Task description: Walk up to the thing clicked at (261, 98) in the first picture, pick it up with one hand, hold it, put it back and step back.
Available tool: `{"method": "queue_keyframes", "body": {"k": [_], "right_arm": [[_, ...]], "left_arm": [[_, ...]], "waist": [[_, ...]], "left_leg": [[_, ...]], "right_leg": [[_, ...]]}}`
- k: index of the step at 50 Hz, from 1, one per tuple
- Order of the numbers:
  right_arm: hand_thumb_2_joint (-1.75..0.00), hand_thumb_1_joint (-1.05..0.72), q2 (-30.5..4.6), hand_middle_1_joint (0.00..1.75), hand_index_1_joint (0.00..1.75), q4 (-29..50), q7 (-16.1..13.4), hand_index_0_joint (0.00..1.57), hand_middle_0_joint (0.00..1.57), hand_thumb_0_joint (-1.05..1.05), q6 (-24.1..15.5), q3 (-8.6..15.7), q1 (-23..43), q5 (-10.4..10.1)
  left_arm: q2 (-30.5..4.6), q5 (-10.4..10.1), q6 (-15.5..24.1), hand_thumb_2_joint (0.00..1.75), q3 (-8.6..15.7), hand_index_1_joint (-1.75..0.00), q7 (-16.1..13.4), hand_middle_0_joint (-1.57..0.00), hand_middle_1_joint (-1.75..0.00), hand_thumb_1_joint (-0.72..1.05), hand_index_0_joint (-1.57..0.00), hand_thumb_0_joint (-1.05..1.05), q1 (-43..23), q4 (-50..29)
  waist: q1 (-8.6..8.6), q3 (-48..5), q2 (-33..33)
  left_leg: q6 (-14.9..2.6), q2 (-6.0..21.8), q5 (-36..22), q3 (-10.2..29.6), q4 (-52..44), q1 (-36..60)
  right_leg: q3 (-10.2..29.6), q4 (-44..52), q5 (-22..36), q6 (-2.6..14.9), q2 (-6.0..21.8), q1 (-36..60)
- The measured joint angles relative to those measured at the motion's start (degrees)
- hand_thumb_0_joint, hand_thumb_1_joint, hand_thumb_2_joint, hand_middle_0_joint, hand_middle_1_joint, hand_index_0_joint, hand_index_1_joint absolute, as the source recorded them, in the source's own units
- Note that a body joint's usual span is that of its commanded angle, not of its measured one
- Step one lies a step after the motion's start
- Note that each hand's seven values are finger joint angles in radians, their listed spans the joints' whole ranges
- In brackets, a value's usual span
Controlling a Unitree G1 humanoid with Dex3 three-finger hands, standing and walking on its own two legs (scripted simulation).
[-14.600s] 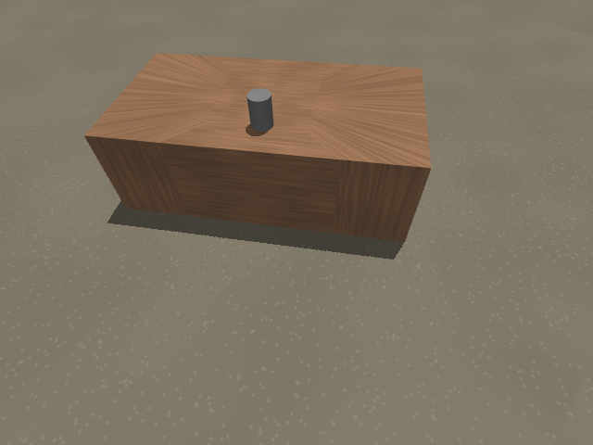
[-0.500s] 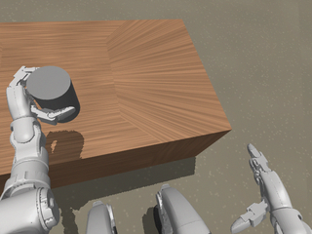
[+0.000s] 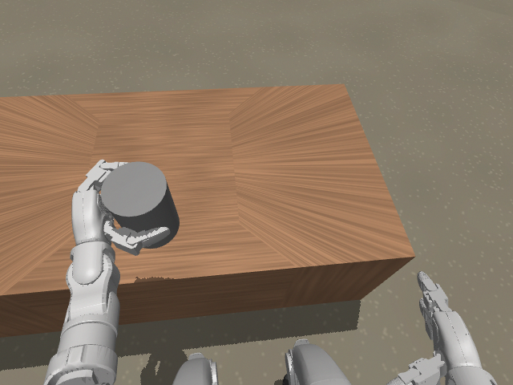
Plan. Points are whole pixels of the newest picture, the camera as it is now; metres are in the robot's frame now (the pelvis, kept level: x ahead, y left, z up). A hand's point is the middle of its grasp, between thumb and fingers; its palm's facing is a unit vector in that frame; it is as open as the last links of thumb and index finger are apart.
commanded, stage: lift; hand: left
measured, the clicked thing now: (145, 208) +0.39 +0.15 +0.03
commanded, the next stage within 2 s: hold in 0.62 s
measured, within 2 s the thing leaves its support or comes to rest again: neither
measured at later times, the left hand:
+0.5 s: hand (128, 213) +0.37 +0.17 +0.07, palm faces +0.11 -0.99 -0.02, open 11.9 cm
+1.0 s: hand (122, 216) +0.35 +0.17 +0.09, palm faces +0.12 -0.99 -0.01, open 11.9 cm
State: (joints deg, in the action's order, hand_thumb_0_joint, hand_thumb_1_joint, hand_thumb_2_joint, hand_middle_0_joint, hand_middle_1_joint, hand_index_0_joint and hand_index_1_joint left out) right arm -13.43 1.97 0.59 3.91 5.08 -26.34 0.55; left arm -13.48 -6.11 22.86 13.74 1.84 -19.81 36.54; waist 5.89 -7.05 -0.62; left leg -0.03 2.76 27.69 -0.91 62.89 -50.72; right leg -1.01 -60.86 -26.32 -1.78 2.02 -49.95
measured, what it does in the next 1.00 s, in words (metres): stands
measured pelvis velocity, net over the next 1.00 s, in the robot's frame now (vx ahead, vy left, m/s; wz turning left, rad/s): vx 0.01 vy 0.00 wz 0.00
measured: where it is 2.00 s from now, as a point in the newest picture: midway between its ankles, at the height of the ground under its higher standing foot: outside the picture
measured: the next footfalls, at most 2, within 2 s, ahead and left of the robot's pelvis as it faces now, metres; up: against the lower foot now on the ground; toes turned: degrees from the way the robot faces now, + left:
none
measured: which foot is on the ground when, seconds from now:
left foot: down 0.00-1.00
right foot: down 0.00-1.00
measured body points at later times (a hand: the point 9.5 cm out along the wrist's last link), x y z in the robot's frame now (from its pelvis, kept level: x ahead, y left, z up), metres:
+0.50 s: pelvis +0.01 +0.00 +0.02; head +0.07 +0.01 +0.47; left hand +0.36 +0.22 +0.07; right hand +0.16 -0.26 +0.00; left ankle +0.03 +0.12 -0.66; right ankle +0.03 -0.14 -0.66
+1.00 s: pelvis +0.01 +0.00 +0.03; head +0.05 +0.01 +0.48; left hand +0.34 +0.22 +0.09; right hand +0.17 -0.26 +0.00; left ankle +0.03 +0.12 -0.66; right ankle +0.03 -0.14 -0.66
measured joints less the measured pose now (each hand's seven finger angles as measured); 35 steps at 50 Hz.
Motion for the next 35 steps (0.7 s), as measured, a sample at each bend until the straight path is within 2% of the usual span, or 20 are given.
{"method": "queue_keyframes", "body": {"k": [13,35], "right_arm": [[-0.05,0.51,0.3,0.05,0.05,-2.7,-1.2,0.06,0.06,-0.01,0.4,-0.1,0.6,-0.5],[-0.05,0.51,0.7,0.05,0.05,-6.9,-1.6,0.05,0.06,-0.01,1.1,-0.2,1.4,-1.2]], "left_arm": [[1.7,-1.2,-1.3,0.88,-2.1,-1.07,0.1,-0.61,-1.04,-0.61,-0.65,-0.01,5.3,-5.9],[2.6,-2.4,-3.7,0.88,-3.8,-1.07,0.3,-0.61,-1.04,-0.61,-0.65,-0.01,10.2,-11.5]], "waist": [[-1.63,1.0,-0.2],[-3.15,1.1,0.2]], "left_leg": [[0.17,-0.2,-1.3,-0.6,-4.0,5.2],[0.02,-0.6,-1.7,-1.1,-7.6,10.5]], "right_leg": [[0.4,3.1,1.0,0.12,0.2,4.6],[0.8,6.5,1.3,-0.15,0.4,9.7]]}}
